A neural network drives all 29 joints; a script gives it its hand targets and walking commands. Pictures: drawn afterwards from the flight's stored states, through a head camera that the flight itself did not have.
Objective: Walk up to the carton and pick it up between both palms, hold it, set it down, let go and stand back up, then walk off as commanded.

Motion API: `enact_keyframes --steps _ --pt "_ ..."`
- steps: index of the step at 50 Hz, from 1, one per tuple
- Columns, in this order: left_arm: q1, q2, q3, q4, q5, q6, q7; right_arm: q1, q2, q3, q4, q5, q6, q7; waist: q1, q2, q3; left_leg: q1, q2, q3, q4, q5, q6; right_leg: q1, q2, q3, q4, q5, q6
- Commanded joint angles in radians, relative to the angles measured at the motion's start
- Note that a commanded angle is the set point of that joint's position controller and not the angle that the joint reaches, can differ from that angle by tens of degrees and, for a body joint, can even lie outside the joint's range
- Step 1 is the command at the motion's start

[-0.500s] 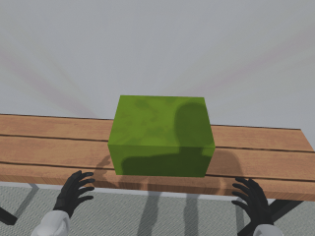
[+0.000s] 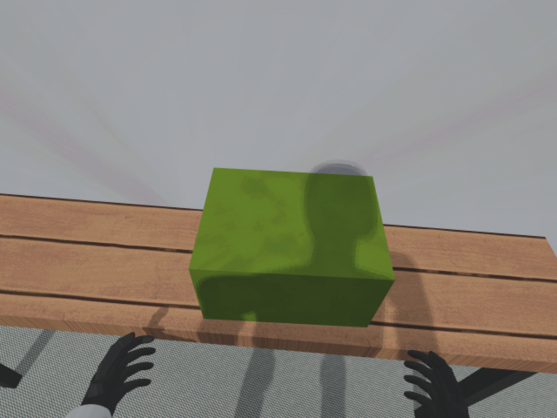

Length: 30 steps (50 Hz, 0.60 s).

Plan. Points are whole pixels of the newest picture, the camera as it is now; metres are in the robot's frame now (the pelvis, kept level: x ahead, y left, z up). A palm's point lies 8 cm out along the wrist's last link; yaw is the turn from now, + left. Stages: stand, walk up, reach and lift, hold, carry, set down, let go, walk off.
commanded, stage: set down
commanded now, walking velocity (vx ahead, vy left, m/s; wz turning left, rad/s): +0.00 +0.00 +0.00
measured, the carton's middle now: (289, 246) +0.39 +0.01 +0.01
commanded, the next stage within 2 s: let go in 0.72 s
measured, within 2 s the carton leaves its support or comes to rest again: neither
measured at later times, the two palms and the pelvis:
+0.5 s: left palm (122, 416) +0.14 +0.22 -0.06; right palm out of the picture +0.15 -0.22 -0.07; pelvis +0.00 +0.00 +0.00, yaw +0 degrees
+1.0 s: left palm out of the picture +0.14 +0.21 -0.08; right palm out of the picture +0.14 -0.23 -0.09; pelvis -0.02 -0.01 +0.00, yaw +1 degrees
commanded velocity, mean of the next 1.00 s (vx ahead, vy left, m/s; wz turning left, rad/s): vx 0.00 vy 0.00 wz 0.00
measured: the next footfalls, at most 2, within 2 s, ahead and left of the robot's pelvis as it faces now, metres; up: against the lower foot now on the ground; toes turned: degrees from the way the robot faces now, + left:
none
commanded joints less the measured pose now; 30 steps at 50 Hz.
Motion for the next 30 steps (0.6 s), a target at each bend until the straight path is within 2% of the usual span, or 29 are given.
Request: enact_keyframes --steps 1,2,5,7,8,12,15,17,19,22,30 --pt "-0.039 0.099 0.036 -0.156 0.023 -0.069 0.004 -0.011 -0.122 -0.069 -0.130 -0.018 -0.099 0.013 -0.027 0.028 -0.105 0.053 -0.081 0.065 -0.011 0.467 -0.055 -0.002 0.097 -0.086 -0.056 0.166 -0.050" --pt "-0.039 0.085 0.039 -0.126 0.040 -0.065 0.005 -0.018 -0.133 -0.068 -0.098 -0.028 -0.102 0.018 -0.023 0.034 -0.097 0.047 -0.080 0.064 -0.017 0.457 -0.057 0.004 0.099 -0.092 -0.055 0.155 -0.052" --pt "-0.039 0.081 0.033 -0.162 0.042 -0.075 0.013 -0.028 -0.126 -0.061 -0.100 -0.020 -0.125 0.030 -0.014 0.044 -0.103 0.064 -0.076 0.061 -0.009 0.490 -0.061 0.005 0.102 -0.099 -0.052 0.166 -0.055" --pt "-0.053 0.059 0.035 -0.074 0.067 -0.067 0.013 -0.052 -0.132 -0.060 -0.033 -0.039 -0.127 0.037 -0.015 0.042 -0.062 0.051 -0.082 0.067 -0.021 0.445 -0.059 -0.006 0.100 -0.103 -0.055 0.144 -0.058" --pt "-0.050 0.072 0.038 -0.097 0.062 -0.073 0.014 -0.051 -0.122 -0.055 -0.050 -0.039 -0.136 0.037 -0.010 0.036 -0.074 0.057 -0.085 0.068 -0.016 0.447 -0.055 -0.001 0.098 -0.103 -0.053 0.154 -0.058" --pt "-0.082 0.063 0.034 -0.025 0.075 -0.077 0.012 -0.086 -0.118 -0.062 0.017 -0.062 -0.158 0.043 -0.018 0.019 -0.068 0.061 -0.086 0.077 -0.026 0.392 -0.046 -0.001 0.090 -0.106 -0.053 0.150 -0.057" --pt "-0.107 0.055 0.034 0.045 0.097 -0.073 0.011 -0.116 -0.114 -0.062 0.112 -0.090 -0.164 0.047 -0.021 0.038 -0.049 0.051 -0.090 0.083 -0.031 0.344 -0.045 -0.006 0.082 -0.108 -0.047 0.126 -0.059" --pt "-0.122 0.057 0.033 0.045 0.092 -0.087 0.009 -0.137 -0.106 -0.059 0.113 -0.100 -0.185 0.047 -0.023 0.013 -0.068 0.053 -0.089 0.086 -0.031 0.334 -0.040 -0.003 0.080 -0.111 -0.045 0.128 -0.058" --pt "-0.141 0.065 0.034 0.032 0.086 -0.101 0.012 -0.157 -0.101 -0.060 0.119 -0.099 -0.198 0.048 -0.020 0.023 -0.100 0.052 -0.092 0.088 -0.029 0.321 -0.038 0.003 0.077 -0.112 -0.037 0.129 -0.058" --pt "-0.165 0.061 0.032 0.112 0.101 -0.104 0.009 -0.185 -0.092 -0.057 0.194 -0.122 -0.210 0.050 -0.025 0.007 -0.089 0.041 -0.092 0.094 -0.030 0.288 -0.033 -0.007 0.072 -0.109 -0.031 0.119 -0.056" --pt "-0.233 0.061 0.036 0.197 0.116 -0.104 0.000 -0.264 -0.084 -0.057 0.303 -0.146 -0.228 0.045 -0.032 -0.018 -0.094 0.020 -0.088 0.096 -0.034 0.215 -0.022 -0.012 0.069 -0.114 -0.017 0.072 -0.050"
